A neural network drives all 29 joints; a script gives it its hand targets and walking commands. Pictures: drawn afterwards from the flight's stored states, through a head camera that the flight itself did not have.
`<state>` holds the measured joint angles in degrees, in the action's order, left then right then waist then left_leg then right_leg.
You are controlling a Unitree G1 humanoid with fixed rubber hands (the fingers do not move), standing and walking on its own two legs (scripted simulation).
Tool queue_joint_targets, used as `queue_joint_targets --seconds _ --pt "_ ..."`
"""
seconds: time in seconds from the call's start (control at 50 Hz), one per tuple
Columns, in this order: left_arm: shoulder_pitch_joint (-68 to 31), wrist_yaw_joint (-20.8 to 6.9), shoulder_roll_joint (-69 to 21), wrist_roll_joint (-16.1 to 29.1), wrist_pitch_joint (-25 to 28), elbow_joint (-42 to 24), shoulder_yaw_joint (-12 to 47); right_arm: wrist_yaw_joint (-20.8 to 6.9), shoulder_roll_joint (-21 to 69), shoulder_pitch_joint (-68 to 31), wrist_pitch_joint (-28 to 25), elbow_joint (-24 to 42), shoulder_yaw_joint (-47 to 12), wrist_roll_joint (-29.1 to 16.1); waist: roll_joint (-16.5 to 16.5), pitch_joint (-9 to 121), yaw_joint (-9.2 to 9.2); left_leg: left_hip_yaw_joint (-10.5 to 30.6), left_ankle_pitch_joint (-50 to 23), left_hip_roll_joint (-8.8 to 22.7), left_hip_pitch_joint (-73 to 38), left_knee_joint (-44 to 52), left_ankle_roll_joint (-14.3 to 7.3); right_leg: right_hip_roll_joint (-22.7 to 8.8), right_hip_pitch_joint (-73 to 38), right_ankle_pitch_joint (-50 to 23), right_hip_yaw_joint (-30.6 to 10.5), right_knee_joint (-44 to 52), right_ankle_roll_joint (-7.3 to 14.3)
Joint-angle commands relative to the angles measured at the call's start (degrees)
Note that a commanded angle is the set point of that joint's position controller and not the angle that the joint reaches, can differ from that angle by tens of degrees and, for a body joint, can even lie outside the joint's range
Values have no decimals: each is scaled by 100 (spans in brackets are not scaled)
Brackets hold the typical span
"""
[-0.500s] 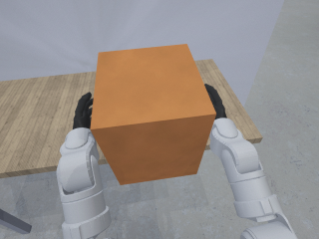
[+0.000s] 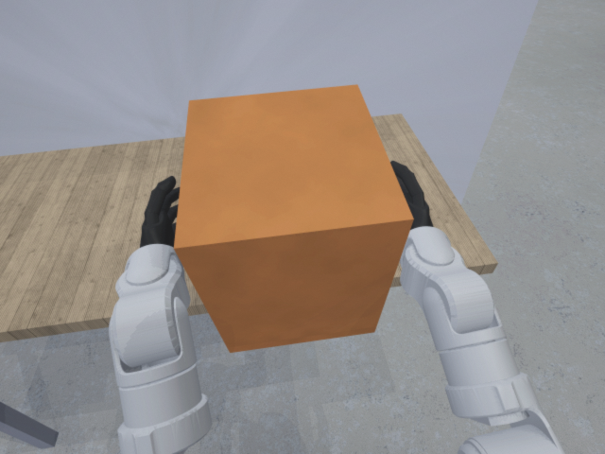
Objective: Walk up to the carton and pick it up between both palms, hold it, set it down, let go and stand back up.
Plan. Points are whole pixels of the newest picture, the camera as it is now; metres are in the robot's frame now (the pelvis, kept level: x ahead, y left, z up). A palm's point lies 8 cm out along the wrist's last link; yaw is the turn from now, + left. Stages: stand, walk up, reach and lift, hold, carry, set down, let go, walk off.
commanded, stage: hold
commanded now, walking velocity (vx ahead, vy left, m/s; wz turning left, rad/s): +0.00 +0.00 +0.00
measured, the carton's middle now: (290, 226) +0.37 -0.01 +0.14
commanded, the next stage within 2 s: none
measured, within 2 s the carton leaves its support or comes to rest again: neither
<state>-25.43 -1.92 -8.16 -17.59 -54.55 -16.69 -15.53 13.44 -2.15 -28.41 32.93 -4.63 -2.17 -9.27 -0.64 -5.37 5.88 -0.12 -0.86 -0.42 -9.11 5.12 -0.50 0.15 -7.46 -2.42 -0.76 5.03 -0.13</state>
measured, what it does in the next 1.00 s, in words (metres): stands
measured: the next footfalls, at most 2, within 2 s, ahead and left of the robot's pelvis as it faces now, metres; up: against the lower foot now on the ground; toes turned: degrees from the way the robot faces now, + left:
none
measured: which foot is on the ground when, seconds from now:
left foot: down 0.00-1.00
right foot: down 0.00-1.00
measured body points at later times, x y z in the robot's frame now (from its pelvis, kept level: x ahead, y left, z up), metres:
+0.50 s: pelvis +0.00 +0.00 +0.00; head +0.01 -0.01 +0.45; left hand +0.36 +0.14 +0.16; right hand +0.36 -0.15 +0.14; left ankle -0.01 +0.11 -0.76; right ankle +0.01 -0.12 -0.76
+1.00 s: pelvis +0.00 +0.00 +0.00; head +0.00 -0.01 +0.45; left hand +0.35 +0.14 +0.17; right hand +0.36 -0.15 +0.15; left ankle -0.01 +0.11 -0.76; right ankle +0.01 -0.12 -0.76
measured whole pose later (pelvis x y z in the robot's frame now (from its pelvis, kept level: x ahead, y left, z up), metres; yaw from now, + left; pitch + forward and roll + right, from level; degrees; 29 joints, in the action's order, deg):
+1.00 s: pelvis +0.00 +0.00 +0.00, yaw +0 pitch -6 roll +0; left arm -25.9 -2.3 -7.9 -17.8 -54.7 -15.9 -15.5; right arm 13.7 -2.4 -28.9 33.4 -4.8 -2.2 -9.3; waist -0.5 -6.1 5.7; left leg -0.3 -0.8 -0.4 -10.0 5.1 -0.5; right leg 0.1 -8.4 -2.3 -0.7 5.0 -0.2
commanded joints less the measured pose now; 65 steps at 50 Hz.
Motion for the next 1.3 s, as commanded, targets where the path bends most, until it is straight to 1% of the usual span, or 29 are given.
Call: queue_joint_targets --seconds 0.0,0.04,0.1,0.18,0.28,0.3,0.34,0.36,0.4,0.44,0.5,0.54,0.56,0.6,0.64,0.66,0.68,0.74,0.8,0.82,0.88,0.92,1.0,1.04,1.06,1.14,1.2,1.24,1.28 --pt "-3169 -878 -1612 1081 317 -630 2451 -544 1928 -3426 -383 1514 -1784 -449 -1 2752 -5 -58 -1725 2 -392 -106 120 110 -1203 -1535 33 -464 -347" --pt "-3211 -928 -1554 1056 309 -667 2348 -536 1918 -3452 -381 1433 -1741 -422 84 2586 -26 -44 -1599 -3 -309 -58 89 116 -1234 -1463 31 -456 -333" --pt "-3288 -935 -1593 1055 308 -695 2412 -546 1939 -3486 -388 1373 -1748 -479 -117 2561 -70 -113 -1517 -4 -307 -57 140 126 -1174 -1234 50 -409 -348" --pt "-3097 -889 -1656 1078 296 -805 2424 -550 1974 -3417 -409 1601 -1928 -581 39 2870 -46 -60 -2116 -10 -650 -138 144 128 -1301 -1840 34 -453 -351" --pt "-3305 -912 -1688 1161 395 -707 2482 -550 2005 -3562 -451 1586 -1842 -481 126 2789 20 -65 -1627 38 -433 -83 94 118 -1180 -1365 38 -429 -367" --pt "-3386 -914 -1685 1193 418 -663 2543 -547 1961 -3586 -456 1577 -1797 -486 6 2764 56 -83 -1586 0 -432 -66 109 124 -1118 -1298 32 -414 -360" --pt "-3416 -895 -1650 1196 436 -751 2571 -525 1981 -3472 -429 1464 -1774 -487 -28 2806 33 -72 -1642 35 -488 -78 93 116 -1061 -1315 34 -403 -347" --pt "-3290 -904 -1584 1128 419 -610 2465 -520 1940 -3413 -410 1419 -1754 -414 114 2740 -15 -64 -1601 44 -497 -101 55 119 -1023 -1265 63 -380 -367" --pt "-3344 -920 -1487 1085 423 -440 2303 -510 1948 -3493 -398 1367 -1694 -369 136 2533 -83 -119 -1176 36 -219 -19 -18 95 -1051 -949 41 -398 -373" --pt "-3445 -910 -1597 1124 479 -517 2366 -513 2080 -3460 -406 1314 -1729 -421 85 2590 -72 -137 -1146 18 -80 17 -6 86 -1137 -1063 19 -420 -392" --pt "-3513 -874 -1748 1179 518 -827 2571 -494 2164 -3531 -452 1496 -1936 -518 -126 3150 -28 -91 -1667 13 -360 -74 63 93 -1205 -1509 52 -489 -342" --pt "-3355 -848 -1721 1204 474 -890 2588 -497 2171 -3499 -440 1634 -2057 -605 -18 3231 -88 -57 -2108 -1 -540 -168 86 113 -1279 -1912 23 -544 -323" --pt "-3327 -858 -1697 1165 437 -848 2594 -499 2092 -3543 -422 1633 -2025 -561 -135 3270 -42 -74 -2036 -8 -575 -185 130 126 -1297 -1743 32 -517 -321" --pt "-3165 -892 -1646 1157 361 -748 2506 -506 2021 -3447 -388 1583 -1991 -546 36 3002 -60 -71 -2011 4 -606 -216 135 140 -1200 -1624 59 -458 -337" --pt "-3056 -914 -1700 1217 316 -958 2624 -508 2023 -3301 -387 1740 -1991 -567 5 2932 13 -40 -2311 -4 -707 -255 180 127 -1193 -1916 52 -451 -316" --pt "-3104 -923 -1655 1192 296 -987 2632 -498 1973 -3277 -375 1685 -1971 -603 -96 2873 35 -85 -2299 -25 -712 -247 205 149 -1154 -1845 44 -434 -314" --pt "-3025 -922 -1641 1159 256 -958 2599 -496 2007 -3297 -355 1741 -2004 -617 70 2836 17 -52 -2224 -21 -707 -201 168 137 -1176 -1860 31 -433 -353" --pt "-3036 -931 -1653 1159 224 -917 2551 -498 1924 -3278 -319 1724 -1922 -595 23 2642 14 -74 -2072 -13 -473 -170 179 138 -1305 -1760 34 -453 -358" --pt "-3143 -982 -1464 1102 218 -665 2460 -524 1833 -3366 -323 1525 -1752 -532 -6 2356 6 -72 -1521 41 -423 -64 130 107 -1079 -1178 49 -378 -339" --pt "-3187 -975 -1557 1177 262 -834 2541 -523 1940 -3373 -353 1602 -1825 -546 21 2609 51 -76 -1664 42 -492 -105 116 112 -1128 -1342 68 -388 -354" --pt "-3315 -899 -1686 1237 357 -901 2617 -527 2022 -3642 -412 1908 -1913 -594 56 3048 -38 -78 -1770 38 -441 -108 50 87 -1242 -1558 52 -495 -340" --pt "-3260 -895 -1594 1128 321 -731 2515 -527 1894 -3418 -357 1599 -1776 -547 -49 2636 -21 -88 -1690 29 -393 -53 92 129 -1174 -1449 43 -440 -364" --pt "-3370 -920 -1631 1113 371 -670 2440 -559 1938 -3446 -379 1370 -1683 -452 9 2674 -13 -87 -1432 55 -367 -25 57 148 -1051 -1083 29 -411 -337" --pt "-3259 -911 -1664 1136 388 -735 2463 -561 1993 -3447 -402 1555 -1849 -514 66 2870 -58 -113 -1715 15 -423 -83 65 98 -1223 -1461 51 -455 -356" --pt "-3309 -909 -1631 1121 375 -730 2499 -557 1977 -3457 -402 1573 -1835 -521 -86 2774 -23 -96 -1761 22 -439 -61 99 125 -1230 -1511 44 -445 -354" --pt "-3323 -883 -1691 1153 408 -775 2570 -561 1955 -3503 -433 1633 -1849 -484 -37 2975 -3 -77 -1861 13 -614 -120 110 140 -1079 -1457 64 -437 -367" --pt "-3375 -897 -1595 1112 438 -578 2419 -571 2001 -3534 -412 1486 -1800 -447 122 2735 -113 -109 -1506 13 -345 -76 30 115 -1060 -1261 42 -463 -375" --pt "-3418 -904 -1646 1072 462 -437 2394 -579 1988 -3507 -428 1308 -1713 -395 -62 2630 -50 -121 -1262 5 -235 -18 32 122 -1081 -1072 75 -447 -377" --pt "-3371 -891 -1682 1072 472 -543 2393 -580 2039 -3569 -455 1459 -1886 -452 17 2872 -94 -133 -1489 1 -392 -29 28 131 -1154 -1264 105 -445 -376"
